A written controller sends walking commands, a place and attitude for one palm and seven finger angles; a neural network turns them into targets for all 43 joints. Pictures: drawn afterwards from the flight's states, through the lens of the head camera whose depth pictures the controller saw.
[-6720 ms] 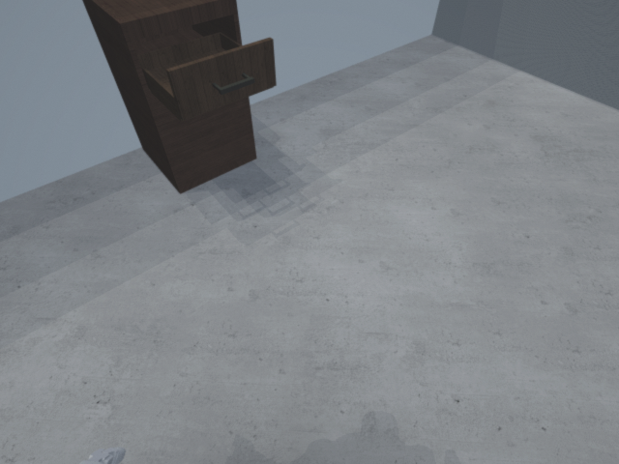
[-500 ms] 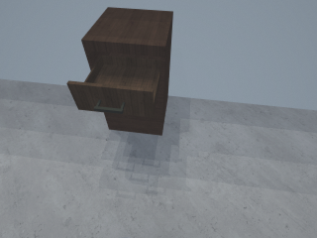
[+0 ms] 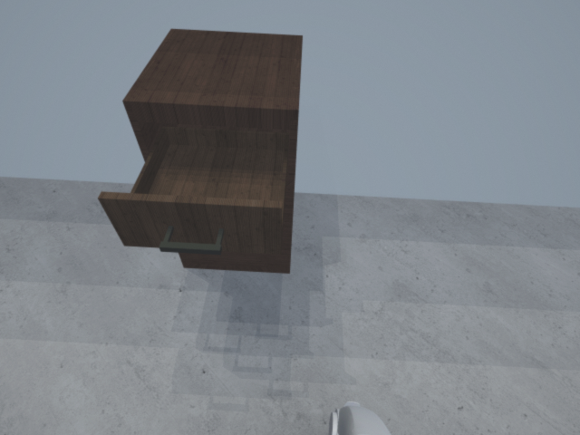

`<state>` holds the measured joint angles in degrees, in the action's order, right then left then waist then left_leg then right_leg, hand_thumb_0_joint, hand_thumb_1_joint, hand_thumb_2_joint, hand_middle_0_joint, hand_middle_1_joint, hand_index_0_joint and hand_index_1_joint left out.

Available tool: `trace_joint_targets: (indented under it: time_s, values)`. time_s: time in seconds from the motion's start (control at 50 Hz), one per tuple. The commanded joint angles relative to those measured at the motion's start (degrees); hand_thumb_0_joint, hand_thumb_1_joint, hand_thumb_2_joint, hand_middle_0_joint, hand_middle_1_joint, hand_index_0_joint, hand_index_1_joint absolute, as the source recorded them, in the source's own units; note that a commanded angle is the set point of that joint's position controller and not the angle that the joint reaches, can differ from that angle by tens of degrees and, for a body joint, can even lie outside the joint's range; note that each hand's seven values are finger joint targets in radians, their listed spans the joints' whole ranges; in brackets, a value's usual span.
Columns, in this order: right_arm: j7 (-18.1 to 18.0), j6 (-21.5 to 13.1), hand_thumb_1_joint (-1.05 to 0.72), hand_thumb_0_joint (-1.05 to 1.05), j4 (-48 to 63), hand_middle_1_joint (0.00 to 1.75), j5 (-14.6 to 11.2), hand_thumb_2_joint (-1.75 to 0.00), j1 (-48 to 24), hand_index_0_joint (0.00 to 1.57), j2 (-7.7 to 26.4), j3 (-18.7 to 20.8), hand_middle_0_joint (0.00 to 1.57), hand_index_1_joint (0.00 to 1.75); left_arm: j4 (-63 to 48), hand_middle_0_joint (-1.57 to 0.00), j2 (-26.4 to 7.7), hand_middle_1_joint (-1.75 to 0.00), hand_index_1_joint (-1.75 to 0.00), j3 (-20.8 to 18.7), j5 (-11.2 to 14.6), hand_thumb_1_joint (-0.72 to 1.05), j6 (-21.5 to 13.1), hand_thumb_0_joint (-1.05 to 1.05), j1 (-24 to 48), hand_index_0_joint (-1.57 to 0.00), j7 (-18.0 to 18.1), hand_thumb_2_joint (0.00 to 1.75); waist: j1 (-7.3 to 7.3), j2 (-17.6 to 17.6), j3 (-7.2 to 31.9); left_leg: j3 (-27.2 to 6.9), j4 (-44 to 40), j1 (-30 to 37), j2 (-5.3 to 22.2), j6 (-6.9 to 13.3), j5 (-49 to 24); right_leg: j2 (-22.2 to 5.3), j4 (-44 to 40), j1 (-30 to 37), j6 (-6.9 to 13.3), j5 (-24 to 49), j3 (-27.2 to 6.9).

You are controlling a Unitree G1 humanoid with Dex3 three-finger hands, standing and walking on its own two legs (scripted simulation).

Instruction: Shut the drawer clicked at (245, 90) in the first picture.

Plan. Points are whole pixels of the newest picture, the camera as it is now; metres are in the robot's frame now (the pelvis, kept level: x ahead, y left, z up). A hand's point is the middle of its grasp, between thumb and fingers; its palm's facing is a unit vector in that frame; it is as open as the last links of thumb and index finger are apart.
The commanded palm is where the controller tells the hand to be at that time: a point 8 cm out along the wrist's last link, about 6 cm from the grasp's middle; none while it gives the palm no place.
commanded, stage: take the last steps up to it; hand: left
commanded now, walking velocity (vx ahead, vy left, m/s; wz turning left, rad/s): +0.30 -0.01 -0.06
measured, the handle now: (193, 240) +0.53 +0.23 -0.16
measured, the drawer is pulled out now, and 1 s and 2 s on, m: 0.27 0.27 0.27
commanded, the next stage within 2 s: come to a stop and stand still in 0.44 s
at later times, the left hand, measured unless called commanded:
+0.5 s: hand (204, 417) +0.18 +0.14 -0.16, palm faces +0.05 -0.97 -0.23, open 7.2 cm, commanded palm none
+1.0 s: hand (208, 374) +0.25 +0.15 -0.17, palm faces +0.02 -0.96 -0.29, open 7.3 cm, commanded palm none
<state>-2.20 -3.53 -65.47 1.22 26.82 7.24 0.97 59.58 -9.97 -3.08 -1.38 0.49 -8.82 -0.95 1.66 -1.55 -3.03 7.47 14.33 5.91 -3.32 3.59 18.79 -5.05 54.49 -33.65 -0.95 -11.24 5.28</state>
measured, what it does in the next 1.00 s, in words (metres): walks ahead: right foot, then left foot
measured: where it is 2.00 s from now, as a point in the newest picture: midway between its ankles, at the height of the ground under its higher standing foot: outside the picture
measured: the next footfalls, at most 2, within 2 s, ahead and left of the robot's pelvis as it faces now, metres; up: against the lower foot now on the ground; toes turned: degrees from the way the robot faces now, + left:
right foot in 0.16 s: +0.21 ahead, -0.11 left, +0.00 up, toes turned -8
left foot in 0.66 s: +0.32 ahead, +0.10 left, +0.00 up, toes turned +4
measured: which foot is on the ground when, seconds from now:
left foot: down 0.00-0.16, up 0.18-0.64, down 0.66-1.00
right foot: up 0.00-0.14, down 0.16-0.68, up 0.70-1.00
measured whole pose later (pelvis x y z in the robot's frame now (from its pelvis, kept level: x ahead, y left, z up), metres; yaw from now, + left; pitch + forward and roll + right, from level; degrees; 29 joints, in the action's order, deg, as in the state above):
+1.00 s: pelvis +0.21 -0.05 -0.01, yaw -3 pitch +0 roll +2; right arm -1.7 1.7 -58.2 1.4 6.1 9.4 3.1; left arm 58.5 -11.0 -3.6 -1.2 1.0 -13.0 2.0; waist -1.1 0.6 -4.6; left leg 5.4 29.0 -19.3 4.8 -2.2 8.8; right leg -2.9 41.4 -16.9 -1.1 -23.3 1.7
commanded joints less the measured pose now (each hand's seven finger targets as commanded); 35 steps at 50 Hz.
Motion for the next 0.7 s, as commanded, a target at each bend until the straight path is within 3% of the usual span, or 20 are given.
trace_joint_targets:
  time_s: [0.0, 0.06, 0.08, 0.1, 0.12, 0.14, 0.16, 0.18, 0.22, 0.24, 0.28, 0.34, 0.4, 0.46, 0.5, 0.56, 0.6, 0.64, 0.66, 0.68]
  values:
    - [-0.52, -1.13, -0.90, 0.00, -0.36, 0.30, 0.19, -0.90, 6.41, 0.20, 7.21, 1.17, 0.20, 0.30, -6.32, -0.20, -1.72, -0.30, -0.30, 0.13, 0.45, 0.90, -1.66, 0.00, 8.74, -0.20, -0.11, 0.90, 1.52, 6.61, -7.49, -8.09, -0.58, 0.46, 18.68, 5.05, -43.67, 0.50, -8.74, -5.58, 2.32, -1.43, 0.77]
    - [-0.45, -0.74, -0.90, 0.00, -1.04, 0.30, 0.12, -0.90, 5.79, 0.20, 8.40, 1.34, 0.20, 0.30, -5.58, -0.20, -2.27, -0.30, -0.30, 0.05, 0.46, 0.90, -2.20, 0.00, 4.36, -0.20, 0.28, 0.90, -1.01, 6.78, -4.43, -5.67, 6.99, -1.79, 18.24, 4.04, -60.88, 4.92, -15.04, 7.17, 4.85, -4.99, 4.00]
    - [-0.48, -0.69, -0.90, 0.00, -1.06, 0.30, -0.13, -0.90, 4.94, 0.20, 8.88, 1.41, 0.20, 0.30, -4.13, -0.20, -2.79, -0.30, -0.30, -0.18, 0.36, 0.90, -2.54, 0.00, -0.84, -0.20, 0.51, 0.90, -3.41, 6.79, -1.76, -4.76, 12.30, -3.37, 17.66, 3.12, -64.14, 6.36, -17.36, 14.43, 5.47, -3.14, 4.51]
    - [-0.36, -0.69, -0.90, 0.00, -0.65, 0.30, -0.54, -0.90, 3.43, 0.20, 9.39, 1.55, 0.20, 0.30, -1.77, -0.20, -4.13, -0.30, -0.30, -0.86, 0.21, 0.90, -3.02, 0.00, -8.40, -0.20, 0.67, 0.90, -7.04, 5.87, 1.60, -3.23, 20.87, -7.96, 15.73, 1.71, -60.38, 6.85, -21.46, 25.35, 6.06, 1.55, 4.51]
    - [0.18, -0.91, -0.90, 0.00, 0.25, 0.30, -1.20, -0.90, 2.03, 0.20, 8.39, 1.71, 0.20, 0.30, 0.75, -0.20, -7.85, -0.30, -0.30, -1.92, -0.05, 0.90, -3.65, 0.00, -16.98, -0.20, 1.11, 0.90, -10.51, 3.21, 6.21, -2.00, 34.58, -18.93, 13.07, 0.10, -46.03, -0.23, -22.79, 39.47, 9.16, 6.71, -3.72]
    - [0.40, -1.26, -0.90, 0.00, 1.66, 0.30, -1.89, -0.90, 4.19, 0.20, 4.83, 1.53, 0.20, 0.30, 1.72, -0.20, -13.00, -0.30, -0.30, -3.12, 0.26, 0.90, -3.99, 0.00, -22.24, -0.20, 1.57, 0.90, -10.17, -8.18, 12.62, -0.10, 54.96, -33.65, 3.69, -2.53, 3.81, -18.20, -29.60, 49.88, 17.14, 16.87, -29.60]
    - [0.45, -0.62, -0.90, 0.00, 3.07, 0.30, -1.82, -0.90, 2.00, 0.20, 5.82, 1.68, 0.20, 0.30, 1.40, -0.20, -14.28, -0.30, -0.30, -3.27, 1.43, 0.90, -3.72, 0.00, -20.97, -0.20, 1.77, 0.90, -8.85, -4.74, 12.56, -6.52, 64.94, -35.36, 3.45, -1.69, 13.53, -22.87, -36.72, 44.50, 20.07, 16.81, -35.84]
    - [0.91, -0.20, -0.90, 0.00, 3.74, 0.30, -1.10, -0.90, -0.70, 0.20, 5.42, 2.20, 0.20, 0.30, -0.52, -0.20, -12.41, -0.30, -0.30, -2.90, 1.30, 0.90, -3.67, 0.00, -14.71, -0.20, 1.93, 0.90, -7.33, -2.46, 7.56, -9.27, 66.45, -37.19, 6.49, -1.59, 8.29, -20.31, -39.06, 35.96, 18.37, 7.83, -31.76]
    - [1.31, 1.11, -0.90, 0.00, 3.74, 0.30, -0.28, -0.90, -2.72, 0.20, 3.54, 2.14, 0.20, 0.30, -1.85, -0.20, -6.65, -0.30, -0.30, -1.33, 1.11, 0.90, -4.17, 0.00, -7.30, -0.20, 2.22, 0.90, -2.92, 2.11, -0.31, -9.80, 61.80, -35.29, 9.93, -2.13, 1.23, -15.16, -41.54, 21.65, 13.96, 5.36, -20.39]
    - [1.43, 1.94, -0.90, 0.00, 3.07, 0.30, -0.01, -0.90, -1.02, 0.20, 2.31, 2.01, 0.20, 0.30, -1.95, -0.20, -5.07, -0.30, -0.30, -0.81, 0.82, 0.90, -4.52, 0.00, -5.63, -0.20, 2.30, 0.90, -1.02, 0.38, -0.98, -9.22, 59.02, -33.49, 10.44, -2.80, -0.21, -13.35, -42.88, 17.76, 12.44, 6.54, -15.74]
    - [1.62, 2.81, -0.90, 0.00, 2.30, 0.30, 0.23, -0.90, 0.86, 0.20, 1.44, 2.00, 0.20, 0.30, -1.29, -0.20, -3.81, -0.30, -0.30, -0.37, 0.47, 0.90, -4.92, 0.00, -5.60, -0.20, 2.38, 0.90, 0.83, -2.01, -0.09, -7.55, 53.34, -31.28, 10.72, -4.22, -1.71, -10.47, -43.41, 15.15, 10.97, 10.11, -10.04]
    - [1.96, 3.15, -0.90, 0.00, 3.55, 0.30, 0.30, -0.90, -2.17, 0.20, 1.42, 1.95, 0.20, 0.30, -0.48, -0.20, -3.72, -0.30, -0.30, -0.60, 0.38, 0.90, -5.27, 0.00, -7.43, -0.20, 2.08, 0.90, 0.57, -2.66, 0.12, -5.87, 46.26, -32.47, 10.72, -5.50, -4.75, -8.69, -43.80, 16.56, 10.80, 12.24, -7.74]
    - [2.41, 2.71, -0.90, 0.00, 5.58, 0.30, 0.04, -0.90, -8.61, 0.20, 2.06, 1.91, 0.20, 0.30, 0.84, -0.20, -4.34, -0.30, -0.30, -0.49, 0.35, 0.90, -5.60, 0.00, -10.34, -0.20, 1.90, 0.90, -0.93, -2.41, -0.01, -5.19, 38.99, -34.38, 10.29, -5.92, -6.02, -8.85, -42.89, 21.34, 11.35, 18.87, -8.01]
    - [2.79, 2.26, -0.90, 0.00, 6.88, 0.30, -0.07, -0.90, -13.73, 0.20, 2.97, 1.76, 0.20, 0.30, 2.11, -0.20, -5.09, -0.30, -0.30, -0.37, 0.27, 0.90, -5.46, 0.00, -13.02, -0.20, 1.87, 0.90, -2.40, -5.30, 0.40, -4.46, 32.53, -35.19, 9.13, -5.80, -6.05, -8.85, -41.57, 27.03, 11.05, 22.85, -7.80]
    - [2.89, 2.02, -0.90, 0.00, 7.86, 0.30, -0.16, -0.90, -17.57, 0.20, 3.69, 1.51, 0.20, 0.30, 2.84, -0.20, -5.28, -0.30, -0.30, -0.29, 0.27, 0.90, -5.27, 0.00, -14.63, -0.20, 1.97, 0.90, -3.52, -4.06, -0.63, -4.13, 29.25, -34.01, 8.41, -5.36, -5.46, -9.69, -41.06, 28.17, 11.07, 24.04, -8.30]
    - [2.12, 1.77, -0.90, 0.00, 7.66, 0.30, -0.51, -0.90, -18.97, 0.20, 3.33, 0.78, 0.20, 0.30, 3.75, -0.20, -4.95, -0.30, -0.30, 0.07, 0.11, 0.90, -4.24, 0.00, -14.28, -0.20, 2.52, 0.90, -3.37, -5.70, -0.47, -4.13, 21.02, -27.33, 6.65, -5.08, -4.30, -8.54, -36.83, 29.00, 10.02, 33.46, -6.75]
    - [1.21, 1.43, -0.90, 0.00, 5.62, 0.30, -0.42, -0.90, -14.57, 0.20, 4.18, 0.28, 0.20, 0.30, 4.19, -0.20, -4.00, -0.30, -0.30, 0.77, 0.60, 0.90, -3.41, 0.00, -13.16, -0.20, 3.13, 0.90, -1.26, -3.62, 2.47, -4.71, 9.64, -16.30, 5.92, -4.90, -18.54, -4.70, -30.21, 28.02, 6.25, 33.18, -4.44]
    - [0.32, 1.16, -0.90, 0.00, 4.34, 0.30, -0.40, -0.90, -10.76, 0.20, 9.13, 1.01, 0.20, 0.30, 4.67, -0.20, -0.95, -0.30, -0.30, 1.80, 1.08, 0.90, -2.64, 0.00, -17.13, -0.20, 3.80, 0.90, -1.61, 4.76, 7.80, -10.70, 13.51, -1.94, 16.96, -0.63, -54.99, -0.51, -25.96, 19.76, 2.30, 12.17, -3.48]
    - [0.08, 1.68, -0.90, 0.00, 4.38, 0.30, -0.96, -0.90, -10.29, 0.20, 10.74, 1.35, 0.20, 0.30, 4.84, -0.20, -1.01, -0.30, -0.30, 1.99, 0.78, 0.90, -2.14, 0.00, -18.42, -0.20, 4.17, 0.90, -1.60, 7.73, 7.35, -12.57, 13.46, -0.79, 21.28, 1.74, -62.97, 1.35, -24.36, 18.35, 1.51, -1.57, -3.14]
    - [-0.55, 2.10, -0.90, 0.00, 4.46, 0.30, -1.18, -0.90, -10.93, 0.20, 11.30, 1.35, 0.20, 0.30, 4.54, -0.20, -1.95, -0.30, -0.30, 1.67, 1.03, 0.90, -1.25, 0.00, -18.30, -0.20, 4.22, 0.90, -1.71, 14.23, 7.25, -15.59, 10.63, -2.58, 24.17, 4.59, -70.09, 2.36, -19.01, 17.96, 0.21, -14.67, -1.80]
